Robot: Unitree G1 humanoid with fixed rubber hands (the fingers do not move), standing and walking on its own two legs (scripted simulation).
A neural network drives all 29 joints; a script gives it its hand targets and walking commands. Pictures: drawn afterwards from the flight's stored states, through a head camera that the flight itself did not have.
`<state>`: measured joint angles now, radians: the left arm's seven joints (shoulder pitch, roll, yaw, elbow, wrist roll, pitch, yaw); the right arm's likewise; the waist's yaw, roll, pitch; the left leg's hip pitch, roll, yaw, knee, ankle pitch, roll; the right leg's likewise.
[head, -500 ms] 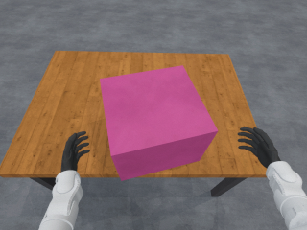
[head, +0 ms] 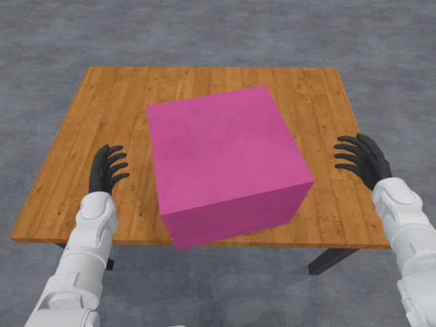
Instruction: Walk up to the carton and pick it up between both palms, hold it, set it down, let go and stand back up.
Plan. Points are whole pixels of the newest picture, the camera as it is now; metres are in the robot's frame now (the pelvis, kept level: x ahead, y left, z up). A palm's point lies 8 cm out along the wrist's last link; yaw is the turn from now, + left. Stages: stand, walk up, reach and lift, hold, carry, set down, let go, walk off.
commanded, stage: reach and lift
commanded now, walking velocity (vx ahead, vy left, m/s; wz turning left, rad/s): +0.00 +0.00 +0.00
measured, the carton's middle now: (221, 167) +0.47 +0.05 -0.10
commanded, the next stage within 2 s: none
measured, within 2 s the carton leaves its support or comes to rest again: neither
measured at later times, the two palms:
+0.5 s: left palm (102, 155) +0.38 +0.27 +0.06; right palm (364, 130) +0.48 -0.23 +0.08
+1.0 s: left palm (114, 178) +0.37 +0.27 -0.02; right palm (344, 148) +0.48 -0.21 +0.01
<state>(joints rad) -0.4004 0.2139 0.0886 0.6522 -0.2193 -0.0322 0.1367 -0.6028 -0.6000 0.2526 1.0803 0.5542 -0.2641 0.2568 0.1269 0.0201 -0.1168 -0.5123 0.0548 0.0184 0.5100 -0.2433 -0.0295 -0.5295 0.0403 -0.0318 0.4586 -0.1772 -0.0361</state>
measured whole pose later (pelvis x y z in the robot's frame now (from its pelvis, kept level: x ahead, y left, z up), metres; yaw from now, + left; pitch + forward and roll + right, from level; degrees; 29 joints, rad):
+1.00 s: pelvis -0.01 +0.00 -0.02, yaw +0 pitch +29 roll -1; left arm -0.78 0.25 0.02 1.19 -0.31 -0.25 0.08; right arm -0.98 -0.56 0.33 1.39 0.56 -0.29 0.19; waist 0.18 0.00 -0.23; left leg -0.88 0.06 0.00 0.63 -0.25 -0.04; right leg -0.89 0.05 -0.05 0.57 -0.18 -0.04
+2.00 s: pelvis -0.03 -0.01 -0.06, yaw +0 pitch +35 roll +0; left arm -0.90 0.16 0.07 1.28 -0.27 -0.37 0.10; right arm -1.08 -0.42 0.20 1.47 0.37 -0.39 0.10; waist 0.19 0.00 -0.28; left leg -1.16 0.06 0.00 0.89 -0.34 -0.04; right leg -1.19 0.04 -0.04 0.85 -0.27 -0.04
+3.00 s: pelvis -0.02 +0.00 -0.04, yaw +0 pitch +34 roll -1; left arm -0.87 0.14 0.28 1.41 -0.12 -0.56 0.12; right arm -1.05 -0.32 -0.14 1.53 -0.04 -0.51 0.13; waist 0.12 0.02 -0.25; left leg -1.06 0.05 0.01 0.77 -0.29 -0.02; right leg -1.08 0.03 -0.04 0.71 -0.22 -0.03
